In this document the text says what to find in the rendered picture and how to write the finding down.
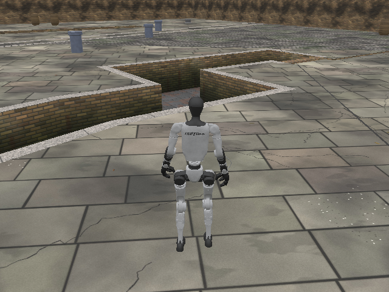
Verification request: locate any right robot thigh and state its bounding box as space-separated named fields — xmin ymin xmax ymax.
xmin=202 ymin=170 xmax=215 ymax=210

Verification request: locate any robot right upper arm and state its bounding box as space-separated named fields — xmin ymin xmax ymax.
xmin=208 ymin=123 xmax=223 ymax=158

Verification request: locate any robot left forearm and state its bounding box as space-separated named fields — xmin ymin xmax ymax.
xmin=162 ymin=147 xmax=173 ymax=168

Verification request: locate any robot left hand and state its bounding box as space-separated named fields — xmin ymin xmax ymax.
xmin=161 ymin=166 xmax=175 ymax=178

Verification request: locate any robot right hand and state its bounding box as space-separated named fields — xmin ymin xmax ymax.
xmin=215 ymin=172 xmax=229 ymax=187

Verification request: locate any robot torso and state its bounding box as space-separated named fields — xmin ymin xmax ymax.
xmin=181 ymin=120 xmax=209 ymax=183

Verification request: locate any robot left upper arm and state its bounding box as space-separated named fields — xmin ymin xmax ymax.
xmin=167 ymin=122 xmax=183 ymax=155

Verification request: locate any robot right forearm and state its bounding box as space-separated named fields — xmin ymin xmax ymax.
xmin=217 ymin=148 xmax=228 ymax=174

